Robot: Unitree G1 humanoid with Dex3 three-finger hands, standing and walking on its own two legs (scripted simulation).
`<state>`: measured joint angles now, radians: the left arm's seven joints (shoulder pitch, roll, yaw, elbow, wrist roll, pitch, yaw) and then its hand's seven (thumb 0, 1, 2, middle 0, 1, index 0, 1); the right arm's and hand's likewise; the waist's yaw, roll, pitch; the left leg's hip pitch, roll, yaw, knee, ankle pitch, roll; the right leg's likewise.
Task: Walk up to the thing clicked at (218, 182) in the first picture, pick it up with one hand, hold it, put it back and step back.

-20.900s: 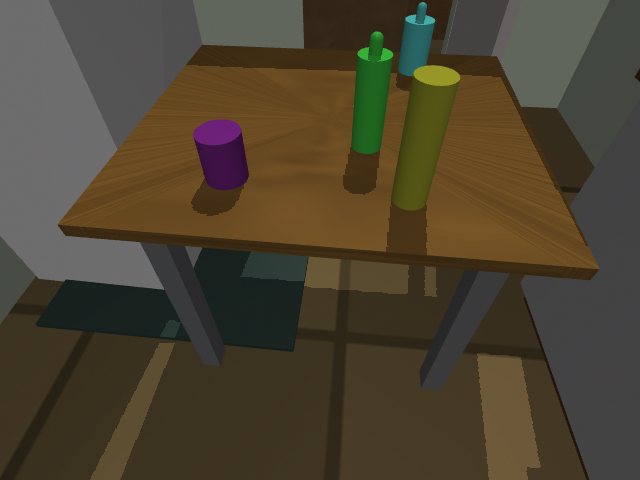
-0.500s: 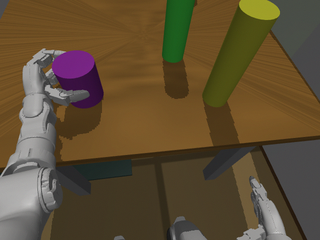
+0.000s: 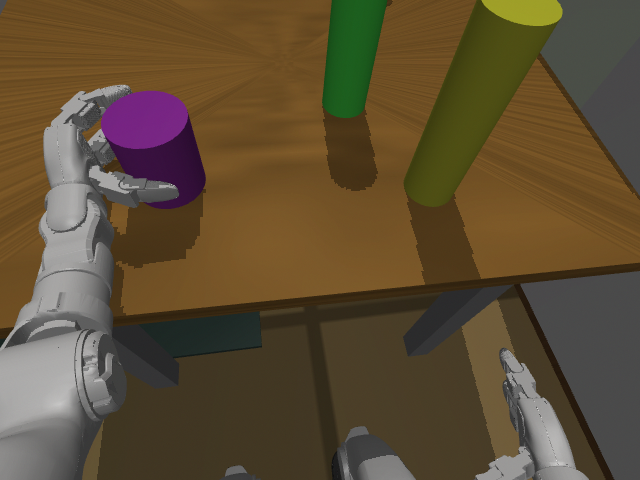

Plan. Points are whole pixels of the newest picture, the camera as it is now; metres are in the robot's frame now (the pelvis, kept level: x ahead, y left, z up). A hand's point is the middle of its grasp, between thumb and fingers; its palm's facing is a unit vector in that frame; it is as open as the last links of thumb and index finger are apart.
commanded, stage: open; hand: left
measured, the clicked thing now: (156, 143) +0.54 +0.13 +0.09
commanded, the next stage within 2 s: withdraw in 0.06 s
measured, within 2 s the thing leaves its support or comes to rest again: neither
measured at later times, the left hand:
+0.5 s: hand (57, 100) +0.52 +0.21 +0.17, palm faces +0.17 -0.99 -0.01, open 17.6 cm
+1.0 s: hand out of the picture +0.46 +0.30 +0.21, palm faces +0.33 -0.91 -0.26, open 17.6 cm
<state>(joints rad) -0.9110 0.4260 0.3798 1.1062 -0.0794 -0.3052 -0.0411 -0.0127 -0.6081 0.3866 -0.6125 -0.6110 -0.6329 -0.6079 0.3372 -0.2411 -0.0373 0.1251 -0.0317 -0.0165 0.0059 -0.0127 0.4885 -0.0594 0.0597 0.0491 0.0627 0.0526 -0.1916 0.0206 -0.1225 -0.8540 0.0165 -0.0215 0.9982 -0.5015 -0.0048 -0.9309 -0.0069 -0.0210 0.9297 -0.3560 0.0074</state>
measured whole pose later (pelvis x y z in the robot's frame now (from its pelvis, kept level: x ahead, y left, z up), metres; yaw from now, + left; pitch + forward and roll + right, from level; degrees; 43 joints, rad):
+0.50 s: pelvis +0.01 +0.00 +0.01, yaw +0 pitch +17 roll -1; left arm -0.91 0.52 0.41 1.01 -0.08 -0.20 -0.08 -0.02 -0.61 0.05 -0.07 -0.07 -0.09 -0.07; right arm 0.37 -0.26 -0.06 0.12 0.00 0.00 -0.02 -0.01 0.51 -0.06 0.06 0.05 0.06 0.05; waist -0.17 0.02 -0.13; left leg -0.74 0.02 -0.01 0.92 -0.48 0.00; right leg -0.82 0.00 -0.01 0.85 -0.34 0.01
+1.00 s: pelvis +0.02 +0.00 +0.04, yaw +0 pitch +10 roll -1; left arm -0.73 0.61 0.36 0.87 -0.01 -0.01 -0.08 -0.01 -0.60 0.03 -0.07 -0.05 -0.07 -0.05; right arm 0.37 -0.26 -0.04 0.33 0.05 -0.03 -0.01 -0.01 0.52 -0.07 0.06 0.05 0.06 0.06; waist -0.05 0.03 -0.11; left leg -0.48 0.01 -0.01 0.71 -0.40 0.00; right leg -0.57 -0.01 -0.01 0.67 -0.28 0.01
